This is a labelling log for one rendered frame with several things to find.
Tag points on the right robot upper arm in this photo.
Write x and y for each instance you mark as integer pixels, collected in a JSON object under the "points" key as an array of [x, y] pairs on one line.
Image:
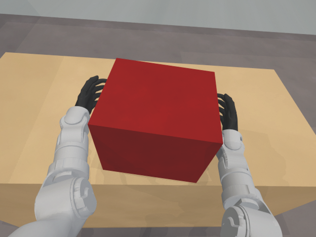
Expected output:
{"points": [[241, 221]]}

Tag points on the right robot forearm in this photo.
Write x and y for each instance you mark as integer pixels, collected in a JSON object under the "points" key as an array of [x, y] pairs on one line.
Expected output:
{"points": [[235, 177]]}

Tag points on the left robot upper arm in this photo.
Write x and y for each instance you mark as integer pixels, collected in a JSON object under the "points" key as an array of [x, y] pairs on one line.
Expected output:
{"points": [[61, 209]]}

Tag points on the pedestal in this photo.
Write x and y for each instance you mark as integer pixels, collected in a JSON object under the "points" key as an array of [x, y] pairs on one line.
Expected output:
{"points": [[37, 90]]}

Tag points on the robot left hand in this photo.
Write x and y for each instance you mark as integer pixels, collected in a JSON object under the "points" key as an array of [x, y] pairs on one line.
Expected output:
{"points": [[88, 94]]}

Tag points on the robot right hand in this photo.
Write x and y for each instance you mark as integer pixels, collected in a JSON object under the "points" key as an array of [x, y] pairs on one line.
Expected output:
{"points": [[229, 118]]}

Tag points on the carton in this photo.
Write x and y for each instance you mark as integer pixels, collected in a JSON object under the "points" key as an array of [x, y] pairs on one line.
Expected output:
{"points": [[157, 120]]}

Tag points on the left robot forearm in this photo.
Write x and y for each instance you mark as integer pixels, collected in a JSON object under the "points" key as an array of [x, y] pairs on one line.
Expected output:
{"points": [[71, 152]]}

